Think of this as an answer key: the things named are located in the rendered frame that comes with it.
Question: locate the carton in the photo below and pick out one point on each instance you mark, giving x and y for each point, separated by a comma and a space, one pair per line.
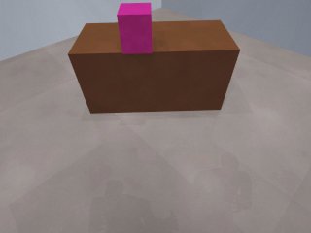
135, 26

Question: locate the pedestal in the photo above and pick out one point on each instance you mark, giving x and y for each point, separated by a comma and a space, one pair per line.
189, 69

